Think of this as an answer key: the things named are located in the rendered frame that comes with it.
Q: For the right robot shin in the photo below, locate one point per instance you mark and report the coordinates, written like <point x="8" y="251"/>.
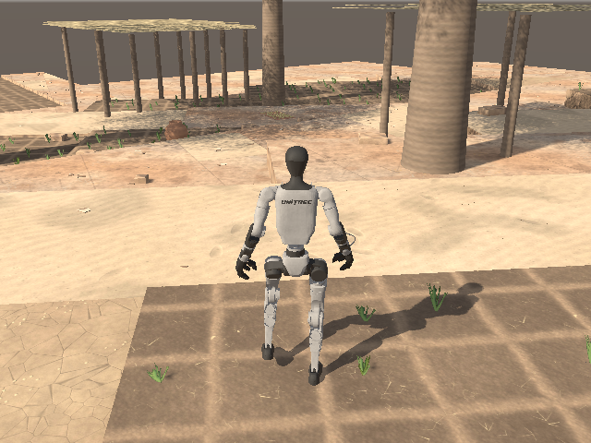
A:
<point x="315" y="343"/>

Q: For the robot left forearm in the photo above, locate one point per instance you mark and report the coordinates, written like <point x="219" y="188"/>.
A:
<point x="248" y="246"/>

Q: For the robot right hand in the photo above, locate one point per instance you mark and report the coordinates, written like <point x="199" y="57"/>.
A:
<point x="340" y="257"/>

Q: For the robot right upper arm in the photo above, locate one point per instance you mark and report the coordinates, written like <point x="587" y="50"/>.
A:
<point x="325" y="195"/>

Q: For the robot left hand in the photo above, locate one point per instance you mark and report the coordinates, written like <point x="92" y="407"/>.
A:
<point x="240" y="265"/>

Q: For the robot left upper arm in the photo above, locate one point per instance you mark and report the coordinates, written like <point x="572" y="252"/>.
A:
<point x="266" y="195"/>

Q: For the robot right forearm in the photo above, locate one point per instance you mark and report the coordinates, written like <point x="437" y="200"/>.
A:
<point x="342" y="242"/>

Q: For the robot right thigh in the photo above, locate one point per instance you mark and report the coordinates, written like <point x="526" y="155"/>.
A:
<point x="318" y="274"/>

